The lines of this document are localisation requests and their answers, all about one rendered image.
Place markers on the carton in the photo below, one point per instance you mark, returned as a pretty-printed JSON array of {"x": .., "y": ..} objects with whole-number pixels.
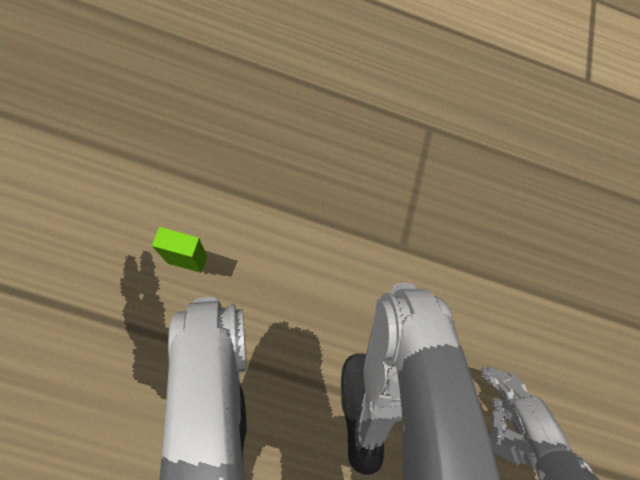
[{"x": 180, "y": 249}]

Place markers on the right robot foot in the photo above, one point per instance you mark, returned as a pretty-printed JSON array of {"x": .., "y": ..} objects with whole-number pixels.
[{"x": 362, "y": 460}]

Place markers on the right robot hand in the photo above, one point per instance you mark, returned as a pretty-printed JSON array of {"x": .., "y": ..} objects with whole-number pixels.
[{"x": 531, "y": 418}]

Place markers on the right robot arm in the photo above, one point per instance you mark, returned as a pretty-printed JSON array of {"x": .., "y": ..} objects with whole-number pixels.
[{"x": 563, "y": 465}]

